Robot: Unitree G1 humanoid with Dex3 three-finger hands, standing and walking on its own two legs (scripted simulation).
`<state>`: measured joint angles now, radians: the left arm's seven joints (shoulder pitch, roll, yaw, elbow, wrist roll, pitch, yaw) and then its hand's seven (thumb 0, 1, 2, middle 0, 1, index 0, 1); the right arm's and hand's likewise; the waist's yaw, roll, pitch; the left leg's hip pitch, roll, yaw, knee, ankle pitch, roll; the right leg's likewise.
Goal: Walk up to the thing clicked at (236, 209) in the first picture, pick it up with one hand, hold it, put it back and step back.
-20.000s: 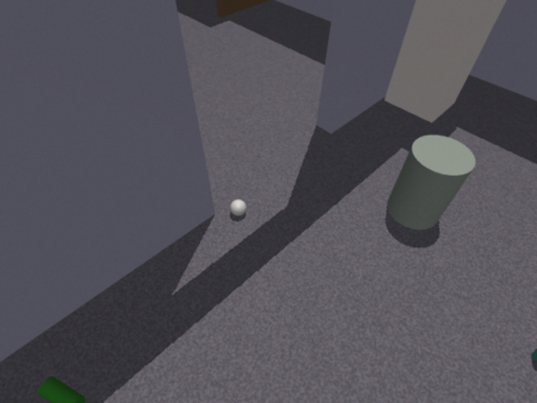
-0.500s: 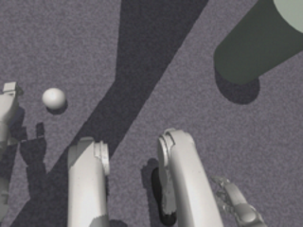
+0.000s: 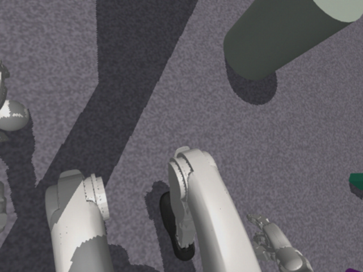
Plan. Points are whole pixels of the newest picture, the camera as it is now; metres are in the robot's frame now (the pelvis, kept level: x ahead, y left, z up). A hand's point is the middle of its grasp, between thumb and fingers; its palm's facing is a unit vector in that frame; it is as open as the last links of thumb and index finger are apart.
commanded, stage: approach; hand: left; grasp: from above
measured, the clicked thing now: (10, 115) +0.49 +0.30 -0.29
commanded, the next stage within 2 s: withdraw in 0.46 s
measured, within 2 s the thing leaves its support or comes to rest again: neither
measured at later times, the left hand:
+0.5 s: hand (9, 118) +0.46 +0.27 -0.22, palm faces -0.45 -0.11 -0.89, open 13.8 cm
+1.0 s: hand out of the picture +0.49 +0.34 -0.06, palm faces -0.41 -0.07 -0.91, open 14.0 cm
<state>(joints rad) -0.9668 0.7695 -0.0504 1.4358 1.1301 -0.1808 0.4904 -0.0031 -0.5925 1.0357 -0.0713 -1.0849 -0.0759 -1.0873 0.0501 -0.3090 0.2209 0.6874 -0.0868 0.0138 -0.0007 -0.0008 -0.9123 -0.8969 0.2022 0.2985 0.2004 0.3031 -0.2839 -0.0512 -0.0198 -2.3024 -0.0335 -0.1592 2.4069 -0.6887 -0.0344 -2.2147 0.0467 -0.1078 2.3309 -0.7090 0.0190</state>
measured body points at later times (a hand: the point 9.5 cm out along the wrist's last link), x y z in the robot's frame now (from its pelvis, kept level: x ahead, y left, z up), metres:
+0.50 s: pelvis +0.00 +0.01 +0.00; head +0.28 +0.10 +0.34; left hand +0.48 +0.28 -0.17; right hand +0.04 -0.26 -0.09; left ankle +0.08 +0.13 -0.30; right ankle +0.09 -0.12 -0.30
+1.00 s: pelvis +0.00 +0.01 +0.05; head +0.24 +0.07 +0.43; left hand +0.51 +0.34 -0.01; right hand +0.07 -0.25 -0.07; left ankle +0.07 +0.13 -0.30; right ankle +0.09 -0.12 -0.30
